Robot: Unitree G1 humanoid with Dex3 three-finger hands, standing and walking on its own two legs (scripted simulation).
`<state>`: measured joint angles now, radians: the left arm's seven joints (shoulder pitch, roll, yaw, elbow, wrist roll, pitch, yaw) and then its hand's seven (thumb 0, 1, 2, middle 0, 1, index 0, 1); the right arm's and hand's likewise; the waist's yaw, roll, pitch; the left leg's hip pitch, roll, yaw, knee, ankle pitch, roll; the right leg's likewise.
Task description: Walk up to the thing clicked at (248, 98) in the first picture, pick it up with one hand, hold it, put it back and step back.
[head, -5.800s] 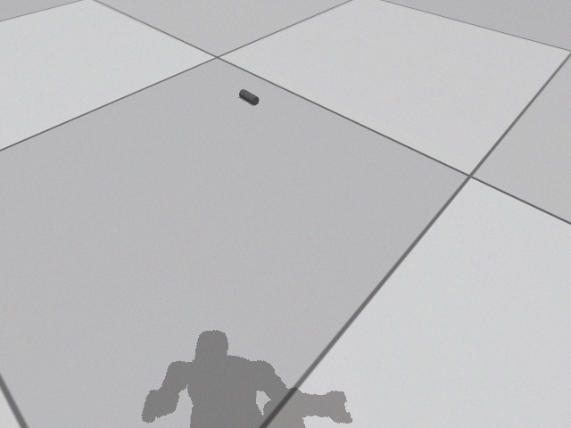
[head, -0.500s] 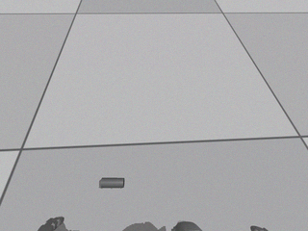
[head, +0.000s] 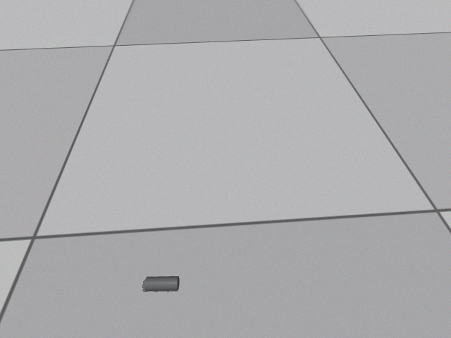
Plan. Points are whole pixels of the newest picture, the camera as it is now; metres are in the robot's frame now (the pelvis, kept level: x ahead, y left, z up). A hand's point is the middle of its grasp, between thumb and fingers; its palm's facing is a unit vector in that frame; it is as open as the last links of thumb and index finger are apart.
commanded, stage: walk up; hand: left
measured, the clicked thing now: (162, 283) +0.46 +0.28 -0.75
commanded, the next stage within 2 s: none
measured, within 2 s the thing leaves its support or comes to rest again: neither
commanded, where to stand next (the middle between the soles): +0.03 -0.01 m, yaw +1 degrees
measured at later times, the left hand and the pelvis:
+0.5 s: hand out of the picture +0.11 +0.24 -0.15, palm faces -0.02 -0.94 -0.35, open 7.4 cm; pelvis +0.01 -0.01 +0.00, yaw -1 degrees
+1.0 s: hand out of the picture +0.12 +0.24 -0.15, palm faces -0.04 -0.94 -0.34, open 7.4 cm; pelvis +0.02 +0.00 +0.00, yaw -2 degrees
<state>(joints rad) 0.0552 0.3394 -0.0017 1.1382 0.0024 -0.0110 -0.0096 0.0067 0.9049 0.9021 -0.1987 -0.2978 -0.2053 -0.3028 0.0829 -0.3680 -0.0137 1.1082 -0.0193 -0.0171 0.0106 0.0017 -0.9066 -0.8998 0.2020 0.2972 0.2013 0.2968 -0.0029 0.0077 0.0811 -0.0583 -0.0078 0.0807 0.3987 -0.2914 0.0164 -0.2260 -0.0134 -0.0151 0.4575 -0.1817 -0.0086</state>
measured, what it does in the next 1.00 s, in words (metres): stands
